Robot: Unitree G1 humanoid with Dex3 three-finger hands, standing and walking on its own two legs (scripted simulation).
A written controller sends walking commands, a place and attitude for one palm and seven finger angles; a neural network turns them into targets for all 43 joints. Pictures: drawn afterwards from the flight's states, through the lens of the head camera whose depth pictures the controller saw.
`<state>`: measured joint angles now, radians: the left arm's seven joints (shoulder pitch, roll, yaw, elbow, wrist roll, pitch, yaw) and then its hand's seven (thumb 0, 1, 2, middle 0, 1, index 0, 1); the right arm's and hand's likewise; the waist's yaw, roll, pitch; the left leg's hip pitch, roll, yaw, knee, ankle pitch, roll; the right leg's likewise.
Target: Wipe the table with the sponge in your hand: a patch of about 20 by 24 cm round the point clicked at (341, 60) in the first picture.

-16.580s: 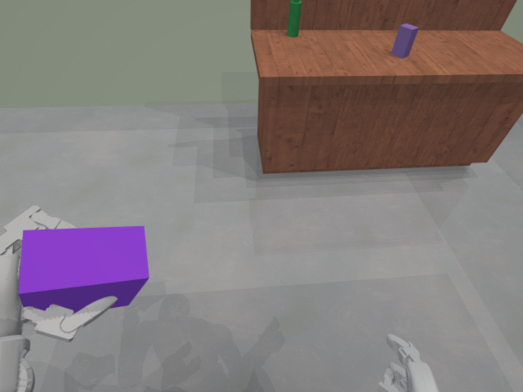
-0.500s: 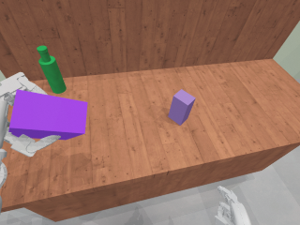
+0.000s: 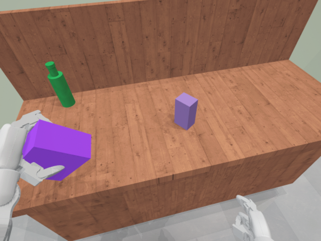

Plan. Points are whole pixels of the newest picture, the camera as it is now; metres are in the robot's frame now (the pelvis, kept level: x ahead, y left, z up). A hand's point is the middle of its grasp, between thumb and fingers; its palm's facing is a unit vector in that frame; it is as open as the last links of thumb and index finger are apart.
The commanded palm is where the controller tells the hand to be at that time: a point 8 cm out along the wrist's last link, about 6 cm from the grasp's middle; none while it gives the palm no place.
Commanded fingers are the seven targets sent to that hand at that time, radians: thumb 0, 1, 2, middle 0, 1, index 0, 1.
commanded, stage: turn the palm down, sponge in hand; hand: left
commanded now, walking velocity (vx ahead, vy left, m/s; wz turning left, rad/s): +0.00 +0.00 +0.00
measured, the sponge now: (59, 155) +0.25 +0.27 +0.11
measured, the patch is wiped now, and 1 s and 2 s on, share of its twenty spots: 0.00 0.00 0.00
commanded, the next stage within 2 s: move the sponge above the wiping area in 1.62 s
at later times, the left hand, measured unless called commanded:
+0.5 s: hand (66, 149) +0.26 +0.25 +0.13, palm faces +0.19 -0.36 -0.91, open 10.0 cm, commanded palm +0.23 +0.27 +0.18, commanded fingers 0.00 0.10 1.30 -1.20 -1.60 -1.20 -1.60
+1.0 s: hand (47, 151) +0.26 +0.30 +0.12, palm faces +0.10 -0.16 -0.98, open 10.0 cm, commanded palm +0.23 +0.29 +0.18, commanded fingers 0.00 0.10 1.30 -1.20 -1.60 -1.20 -1.60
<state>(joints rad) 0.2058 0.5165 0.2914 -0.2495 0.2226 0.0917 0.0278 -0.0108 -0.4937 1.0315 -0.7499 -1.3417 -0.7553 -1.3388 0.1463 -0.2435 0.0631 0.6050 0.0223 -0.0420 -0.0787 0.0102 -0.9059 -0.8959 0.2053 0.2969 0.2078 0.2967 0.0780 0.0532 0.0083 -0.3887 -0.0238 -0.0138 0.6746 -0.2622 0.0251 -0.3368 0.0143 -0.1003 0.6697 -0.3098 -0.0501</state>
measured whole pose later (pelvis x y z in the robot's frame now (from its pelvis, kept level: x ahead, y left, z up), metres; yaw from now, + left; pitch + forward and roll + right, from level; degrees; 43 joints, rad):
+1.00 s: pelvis +0.03 +0.01 +0.01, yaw -1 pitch -1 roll -1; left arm 0.25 0.55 0.06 -0.25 0.75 0.26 0.06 -0.01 -0.49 1.03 -0.75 -1.34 -0.76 -1.33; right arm 0.07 -0.26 0.05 0.61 0.05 0.04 -0.08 0.01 -0.91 -0.90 0.20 0.30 0.21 0.30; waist 0.11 0.10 -0.02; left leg -0.30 -0.02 0.01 0.57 -0.26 0.03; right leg -0.25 0.02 -0.07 0.55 -0.29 -0.04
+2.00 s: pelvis +0.02 +0.01 +0.02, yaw -2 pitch -4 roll +0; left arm 0.20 0.51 0.01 -0.13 0.90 0.23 0.02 0.00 -0.49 1.03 -0.75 -1.33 -0.76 -1.33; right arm 0.03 -0.26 0.03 0.69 0.03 0.02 -0.06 0.01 -0.91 -0.90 0.20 0.30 0.21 0.30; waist 0.14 0.11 0.03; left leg -0.20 -0.02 0.02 0.45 -0.19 0.03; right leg -0.15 0.03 -0.05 0.44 -0.22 -0.04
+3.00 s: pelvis +0.04 +0.01 +0.02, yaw -2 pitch +0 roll -1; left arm 0.08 0.44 -0.04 0.11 0.96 0.23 0.12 0.00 -0.49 1.04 -0.75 -1.33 -0.76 -1.33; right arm 0.05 -0.25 0.01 0.69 0.04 0.03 -0.06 0.01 -0.91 -0.90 0.20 0.30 0.21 0.30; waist 0.12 0.09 -0.01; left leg -0.28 -0.03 0.01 0.50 -0.23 0.04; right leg -0.23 0.02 -0.06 0.47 -0.25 -0.04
